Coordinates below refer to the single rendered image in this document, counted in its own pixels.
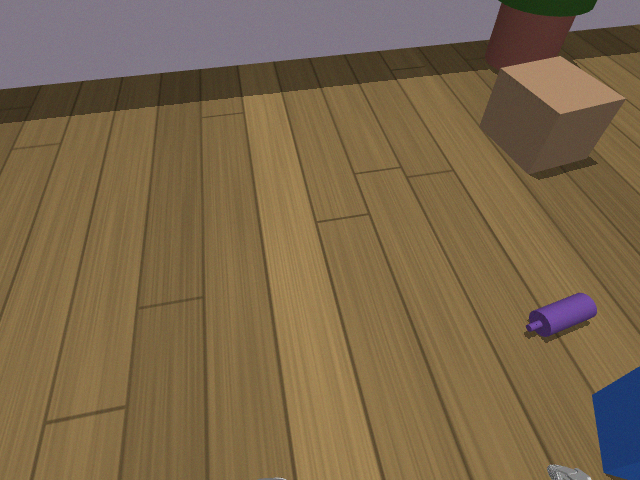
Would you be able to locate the right robot hand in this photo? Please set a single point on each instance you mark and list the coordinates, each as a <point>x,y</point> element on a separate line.
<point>558,472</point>

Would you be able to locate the potted plant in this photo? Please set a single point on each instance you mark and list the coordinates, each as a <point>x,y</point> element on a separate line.
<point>532,30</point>

